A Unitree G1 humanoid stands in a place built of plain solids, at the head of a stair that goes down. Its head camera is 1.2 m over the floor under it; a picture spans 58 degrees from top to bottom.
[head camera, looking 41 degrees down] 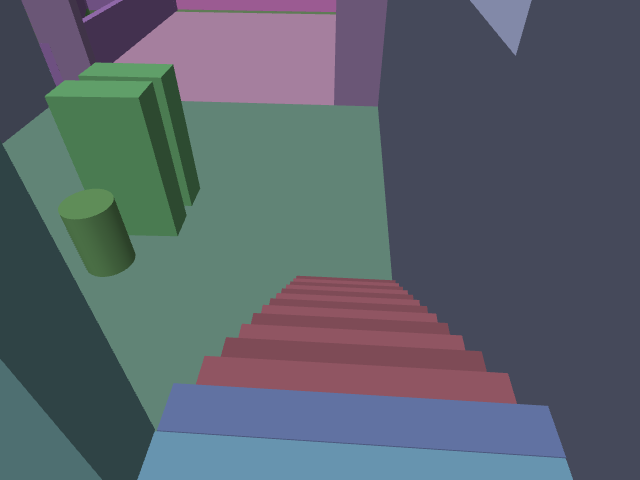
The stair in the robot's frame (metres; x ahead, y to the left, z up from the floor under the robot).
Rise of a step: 0.20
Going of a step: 0.23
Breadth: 1.12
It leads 4 degrees to the right of straight ahead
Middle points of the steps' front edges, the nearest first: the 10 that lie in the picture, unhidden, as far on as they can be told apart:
0.68 -0.11 0.00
0.91 -0.12 -0.19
1.14 -0.14 -0.39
1.37 -0.16 -0.59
1.59 -0.17 -0.78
1.82 -0.19 -0.98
2.05 -0.20 -1.17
2.28 -0.22 -1.37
2.51 -0.23 -1.57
2.74 -0.25 -1.76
